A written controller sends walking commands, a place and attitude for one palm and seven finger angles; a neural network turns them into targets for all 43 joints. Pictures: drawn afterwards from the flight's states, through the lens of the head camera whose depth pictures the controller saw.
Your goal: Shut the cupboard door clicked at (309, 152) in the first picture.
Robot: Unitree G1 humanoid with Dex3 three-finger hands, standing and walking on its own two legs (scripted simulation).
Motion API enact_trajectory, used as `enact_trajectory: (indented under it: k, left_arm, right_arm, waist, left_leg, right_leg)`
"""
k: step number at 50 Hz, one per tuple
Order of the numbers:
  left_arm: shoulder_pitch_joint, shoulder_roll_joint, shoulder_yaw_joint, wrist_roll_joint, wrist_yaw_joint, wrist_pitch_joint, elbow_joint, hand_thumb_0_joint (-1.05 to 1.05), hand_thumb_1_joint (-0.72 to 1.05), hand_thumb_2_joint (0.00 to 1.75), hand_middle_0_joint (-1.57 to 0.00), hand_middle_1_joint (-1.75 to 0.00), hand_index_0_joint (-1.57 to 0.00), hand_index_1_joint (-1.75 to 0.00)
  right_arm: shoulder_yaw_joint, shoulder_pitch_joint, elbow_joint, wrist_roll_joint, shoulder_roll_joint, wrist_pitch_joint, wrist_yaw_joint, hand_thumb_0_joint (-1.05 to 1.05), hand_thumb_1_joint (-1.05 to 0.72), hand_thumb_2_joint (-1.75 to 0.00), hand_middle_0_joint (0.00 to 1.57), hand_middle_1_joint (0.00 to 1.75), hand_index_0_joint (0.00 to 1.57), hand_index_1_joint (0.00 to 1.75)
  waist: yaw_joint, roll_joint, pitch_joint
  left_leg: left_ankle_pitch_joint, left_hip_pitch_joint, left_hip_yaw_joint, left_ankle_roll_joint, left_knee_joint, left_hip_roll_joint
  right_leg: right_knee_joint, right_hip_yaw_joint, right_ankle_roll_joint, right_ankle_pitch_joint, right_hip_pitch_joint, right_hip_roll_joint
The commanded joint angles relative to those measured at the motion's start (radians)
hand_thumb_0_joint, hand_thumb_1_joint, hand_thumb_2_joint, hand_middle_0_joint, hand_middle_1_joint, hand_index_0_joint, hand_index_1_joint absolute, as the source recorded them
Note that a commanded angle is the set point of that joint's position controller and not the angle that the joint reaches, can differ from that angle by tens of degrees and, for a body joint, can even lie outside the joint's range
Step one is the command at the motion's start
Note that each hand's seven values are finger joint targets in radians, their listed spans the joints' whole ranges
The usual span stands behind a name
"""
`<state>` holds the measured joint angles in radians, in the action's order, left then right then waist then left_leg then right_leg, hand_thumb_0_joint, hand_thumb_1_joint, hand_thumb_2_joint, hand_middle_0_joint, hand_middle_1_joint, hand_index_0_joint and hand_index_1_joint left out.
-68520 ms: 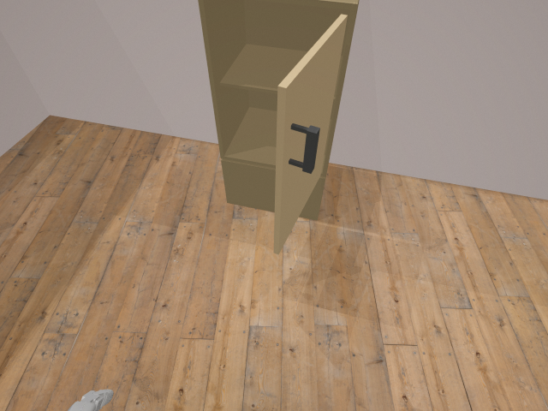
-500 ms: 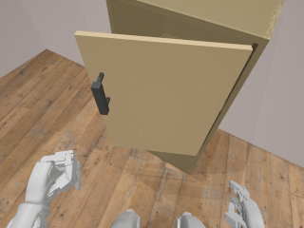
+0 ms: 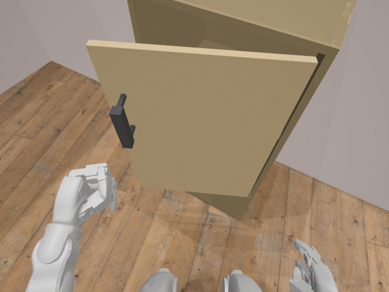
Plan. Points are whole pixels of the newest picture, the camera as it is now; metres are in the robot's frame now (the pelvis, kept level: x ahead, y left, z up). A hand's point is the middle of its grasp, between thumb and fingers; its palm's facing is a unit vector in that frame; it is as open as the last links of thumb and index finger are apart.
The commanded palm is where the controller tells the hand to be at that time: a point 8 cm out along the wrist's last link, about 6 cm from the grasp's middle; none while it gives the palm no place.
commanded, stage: bring the fist close to the handle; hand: left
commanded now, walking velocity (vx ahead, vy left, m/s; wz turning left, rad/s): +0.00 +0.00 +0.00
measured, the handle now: (125, 121) +0.47 +0.18 +0.05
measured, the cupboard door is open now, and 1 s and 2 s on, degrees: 24 24 9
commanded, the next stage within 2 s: push the door shut along its arc in 0.94 s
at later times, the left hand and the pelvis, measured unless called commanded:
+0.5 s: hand (134, 163) +0.36 +0.14 +0.05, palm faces -0.08 -1.00 -0.03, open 3.1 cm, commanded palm +0.34 +0.19 +0.06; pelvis +0.00 +0.00 +0.00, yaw -1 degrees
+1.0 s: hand (134, 157) +0.37 +0.14 +0.06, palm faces -0.04 -1.00 -0.04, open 3.1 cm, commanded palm +0.34 +0.19 +0.06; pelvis -0.01 -0.01 +0.00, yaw +0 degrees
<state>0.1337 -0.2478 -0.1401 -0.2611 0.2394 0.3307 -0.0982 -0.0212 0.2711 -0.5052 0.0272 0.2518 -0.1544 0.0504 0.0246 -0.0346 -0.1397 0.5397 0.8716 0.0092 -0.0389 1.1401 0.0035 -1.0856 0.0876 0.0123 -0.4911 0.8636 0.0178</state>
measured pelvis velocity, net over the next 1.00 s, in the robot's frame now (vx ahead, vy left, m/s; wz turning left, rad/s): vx -0.01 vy -0.01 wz -0.01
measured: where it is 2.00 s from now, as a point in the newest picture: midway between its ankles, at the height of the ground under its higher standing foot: outside the picture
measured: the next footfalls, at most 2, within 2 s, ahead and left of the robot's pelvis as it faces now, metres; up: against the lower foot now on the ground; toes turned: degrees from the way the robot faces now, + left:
none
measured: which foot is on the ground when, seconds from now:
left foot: down 0.00-1.00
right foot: down 0.00-1.00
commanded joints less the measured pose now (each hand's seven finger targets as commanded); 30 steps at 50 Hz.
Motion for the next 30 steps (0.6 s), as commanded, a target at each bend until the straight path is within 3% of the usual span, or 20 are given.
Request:
enact_trajectory:
  k: [1, 3, 6, 10, 11, 15, 16, 19, 21, 25, 27, 29, 30]
  left_arm:
    - [-0.122, -0.075, -0.027, 0.011, -0.022, 0.081, 0.104, 0.0, 0.9, 0.9, -1.3, -1.5, -1.3, -1.5]
    - [-0.163, -0.059, 0.013, 0.029, -0.009, 0.058, 0.067, 0.0, 0.9, 0.9, -1.3, -1.5, -1.3, -1.5]
    - [-0.306, -0.093, -0.004, 0.039, -0.009, 0.041, 0.049, 0.0, 0.9, 0.9, -1.3, -1.5, -1.3, -1.5]
    - [-0.475, -0.128, -0.044, 0.032, -0.049, 0.089, 0.13, 0.0, 0.9, 0.9, -1.3, -1.5, -1.3, -1.5]
    - [-0.491, -0.127, -0.051, 0.03, -0.062, 0.104, 0.122, 0.0, 0.9, 0.9, -1.3, -1.5, -1.3, -1.5]
    - [-0.49, -0.108, -0.044, 0.052, -0.085, 0.116, -0.027, 0.0, 0.9, 0.9, -1.3, -1.5, -1.3, -1.5]
    - [-0.497, -0.078, -0.016, 0.061, -0.081, 0.103, -0.089, 0.0, 0.9, 0.9, -1.3, -1.5, -1.3, -1.5]
    - [-0.529, -0.07, 0.0, 0.077, -0.063, 0.059, -0.207, 0.0, 0.9, 0.9, -1.3, -1.5, -1.3, -1.5]
    - [-0.551, -0.076, -0.014, 0.068, -0.052, 0.041, -0.224, 0.0, 0.9, 0.9, -1.3, -1.5, -1.3, -1.5]
    - [-0.726, -0.119, -0.053, 0.051, -0.067, 0.095, -0.141, 0.0, 0.9, 0.9, -1.3, -1.5, -1.3, -1.5]
    - [-0.788, -0.113, -0.053, 0.057, -0.087, 0.137, -0.152, 0.0, 0.9, 0.9, -1.3, -1.5, -1.3, -1.5]
    - [-0.747, -0.129, -0.069, 0.071, -0.102, 0.166, -0.178, 0.0, 0.9, 0.9, -1.3, -1.5, -1.3, -1.5]
    - [-0.723, -0.098, -0.047, 0.075, -0.101, 0.168, -0.215, 0.0, 0.9, 0.9, -1.3, -1.5, -1.3, -1.5]
  right_arm:
    - [0.061, -0.015, 0.124, -0.004, 0.135, -0.034, -0.007, 0.0, -0.9, -0.9, 0.2, 0.3, 0.2, 0.3]
    - [0.061, -0.013, 0.128, 0.0, 0.141, -0.021, -0.013, 0.0, -0.9, -0.9, 0.2, 0.3, 0.2, 0.3]
    - [0.064, -0.012, 0.124, 0.005, 0.147, -0.005, -0.007, 0.0, -0.9, -0.9, 0.2, 0.3, 0.2, 0.3]
    - [0.061, -0.023, 0.106, -0.002, 0.136, -0.008, 0.003, 0.0, -0.9, -0.9, 0.2, 0.3, 0.2, 0.3]
    - [0.059, -0.02, 0.096, -0.004, 0.132, -0.01, 0.002, 0.0, -0.9, -0.9, 0.2, 0.3, 0.2, 0.3]
    - [0.06, -0.011, 0.06, -0.009, 0.133, -0.001, -0.008, 0.0, -0.9, -0.9, 0.2, 0.3, 0.2, 0.3]
    - [0.059, -0.006, 0.056, -0.008, 0.133, 0.006, -0.013, 0.0, -0.9, -0.9, 0.2, 0.3, 0.2, 0.3]
    - [0.064, 0.013, 0.057, -0.001, 0.146, 0.027, -0.018, 0.0, -0.9, -0.9, 0.2, 0.3, 0.2, 0.3]
    - [0.066, 0.021, 0.064, 0.002, 0.147, 0.04, -0.021, 0.0, -0.9, -0.9, 0.2, 0.3, 0.2, 0.3]
    - [0.066, 0.017, 0.058, -0.001, 0.14, 0.043, -0.012, 0.0, -0.9, -0.9, 0.2, 0.3, 0.2, 0.3]
    - [0.067, 0.021, 0.04, -0.005, 0.134, 0.04, -0.013, 0.0, -0.9, -0.9, 0.2, 0.3, 0.2, 0.3]
    - [0.07, 0.029, 0.034, -0.009, 0.138, 0.037, -0.017, 0.0, -0.9, -0.9, 0.2, 0.3, 0.2, 0.3]
    - [0.069, 0.028, 0.029, -0.011, 0.133, 0.041, -0.022, 0.0, -0.9, -0.9, 0.2, 0.3, 0.2, 0.3]
  waist:
    - [0.004, 0.011, -0.237]
    - [0.014, 0.012, -0.215]
    - [0.023, 0.024, -0.222]
    - [0.008, -0.045, -0.342]
    - [0.008, -0.033, -0.36]
    - [0.011, -0.019, -0.328]
    - [0.02, 0.002, -0.295]
    - [0.03, 0.027, -0.257]
    - [0.019, 0.042, -0.284]
    - [0.024, 0.024, -0.378]
    - [0.031, 0.012, -0.374]
    - [0.017, -0.007, -0.383]
    - [0.02, 0.001, -0.373]
  left_leg:
    - [-0.321, -0.137, -0.054, 0.033, -0.18, -0.002]
    - [-0.28, -0.127, -0.052, 0.029, -0.189, -0.004]
    - [-0.241, -0.126, -0.055, 0.024, -0.198, -0.004]
    - [-0.322, -0.206, -0.06, 0.029, -0.191, -0.002]
    - [-0.341, -0.219, -0.065, 0.031, -0.19, 0.0]
    - [-0.349, -0.193, -0.057, 0.034, -0.184, 0.002]
    - [-0.321, -0.173, -0.055, 0.033, -0.19, 0.0]
    - [-0.296, -0.15, -0.051, 0.029, -0.202, -0.001]
    - [-0.315, -0.151, -0.042, 0.028, -0.206, -0.004]
    - [-0.36, -0.19, -0.039, 0.025, -0.19, -0.002]
    - [-0.364, -0.206, -0.044, 0.028, -0.185, 0.001]
    - [-0.386, -0.216, -0.047, 0.031, -0.183, 0.001]
    - [-0.382, -0.208, -0.041, 0.03, -0.185, -0.001]
  right_leg:
    - [0.112, -0.028, 0.016, 0.254, -0.16, -0.026]
    - [0.127, -0.033, 0.014, 0.224, -0.149, -0.023]
    - [0.141, -0.042, 0.016, 0.189, -0.154, -0.022]
    - [0.118, -0.046, 0.021, 0.252, -0.18, -0.022]
    - [0.112, -0.043, 0.022, 0.264, -0.181, -0.023]
    - [0.109, -0.042, 0.019, 0.278, -0.163, -0.023]
    - [0.116, -0.039, 0.017, 0.261, -0.155, -0.023]
    - [0.135, -0.041, 0.018, 0.251, -0.153, -0.024]
    - [0.144, -0.049, 0.017, 0.284, -0.194, -0.02]
    - [0.133, -0.062, 0.015, 0.339, -0.228, -0.018]
    - [0.124, -0.059, 0.016, 0.33, -0.198, -0.021]
    - [0.114, -0.056, 0.019, 0.335, -0.189, -0.025]
    - [0.117, -0.057, 0.016, 0.34, -0.194, -0.022]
